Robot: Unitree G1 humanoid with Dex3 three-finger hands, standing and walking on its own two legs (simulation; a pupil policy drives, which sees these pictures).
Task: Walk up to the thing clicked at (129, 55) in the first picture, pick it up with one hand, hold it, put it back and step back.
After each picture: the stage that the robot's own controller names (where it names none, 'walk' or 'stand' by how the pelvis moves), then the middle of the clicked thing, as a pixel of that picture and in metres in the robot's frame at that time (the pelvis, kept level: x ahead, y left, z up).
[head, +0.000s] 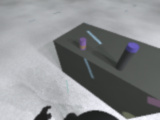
stand; (125, 58) +0.52 -0.23 +0.05
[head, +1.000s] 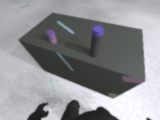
rise first; (95, 43) +0.55 +0.03 +0.08
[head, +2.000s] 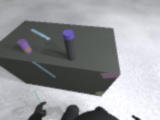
stand; (70, 47) +0.50 +0.20 +0.08
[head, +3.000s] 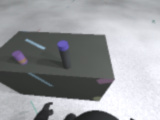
stand; (65, 56) +0.45 +0.23 +0.05
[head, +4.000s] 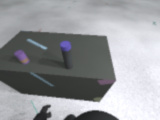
stand; (67, 56) +0.46 +0.21 +0.05
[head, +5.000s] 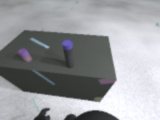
stand; (69, 55) +0.48 +0.20 +0.05
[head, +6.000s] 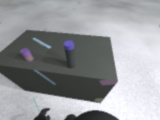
stand; (70, 56) +0.47 +0.20 +0.05
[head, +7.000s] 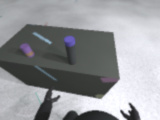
rise first; (71, 52) +0.48 +0.20 +0.05
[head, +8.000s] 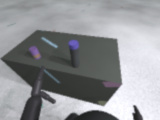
go down; (74, 55) +0.48 +0.19 +0.05
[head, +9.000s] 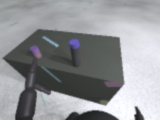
go down; (75, 54) +0.48 +0.19 +0.06
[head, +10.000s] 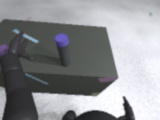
go down; (63, 52) +0.45 +0.18 +0.08
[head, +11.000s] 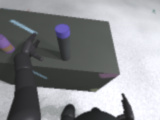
close in; (64, 45) +0.47 +0.18 +0.10
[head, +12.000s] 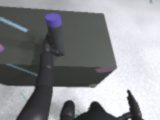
close; (57, 38) +0.50 +0.19 +0.13
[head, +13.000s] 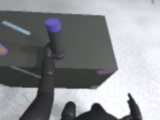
lift; (57, 42) +0.47 +0.20 +0.13
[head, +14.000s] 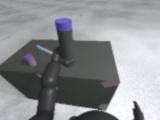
lift; (66, 46) +0.34 +0.15 +0.29
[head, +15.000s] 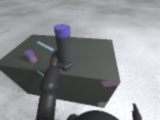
hold; (64, 51) +0.33 +0.17 +0.25
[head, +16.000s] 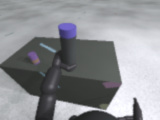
hold; (68, 51) +0.31 +0.14 +0.27
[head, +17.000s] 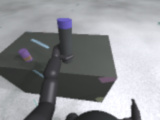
crouch; (66, 43) +0.41 +0.16 +0.24
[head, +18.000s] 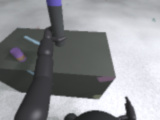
lower; (57, 24) +0.50 +0.21 +0.28
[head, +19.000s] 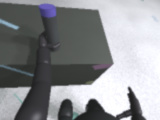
lower; (51, 31) +0.54 +0.20 +0.14
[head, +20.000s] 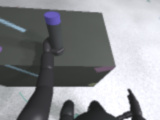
lower; (55, 37) +0.51 +0.19 +0.13
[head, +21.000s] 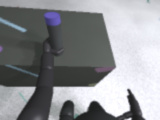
lower; (55, 37) +0.50 +0.19 +0.13
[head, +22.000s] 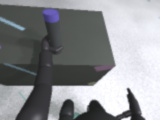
lower; (54, 35) +0.52 +0.20 +0.13
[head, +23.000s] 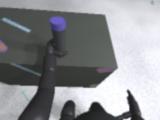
open; (59, 40) +0.49 +0.18 +0.12
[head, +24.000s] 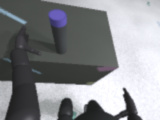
rise; (60, 36) +0.48 +0.18 +0.13
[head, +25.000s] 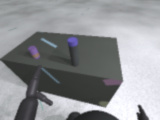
sink last; (74, 53) +0.49 +0.20 +0.10
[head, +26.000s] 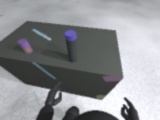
stand; (71, 48) +0.48 +0.19 +0.10
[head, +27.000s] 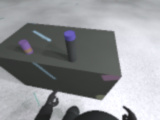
stand; (71, 48) +0.49 +0.19 +0.10
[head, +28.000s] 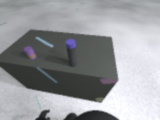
walk; (72, 54) +0.49 +0.19 +0.05
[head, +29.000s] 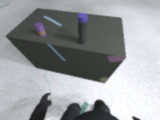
walk; (82, 30) +0.67 +0.12 +0.08
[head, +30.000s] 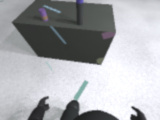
walk; (79, 12) +0.94 +0.22 +0.08
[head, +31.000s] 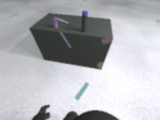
stand; (84, 22) +1.09 +0.17 +0.06
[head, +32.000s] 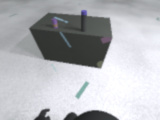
stand; (83, 21) +1.10 +0.17 +0.05
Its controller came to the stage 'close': yes
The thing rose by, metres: 0.23
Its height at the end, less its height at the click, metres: +0.00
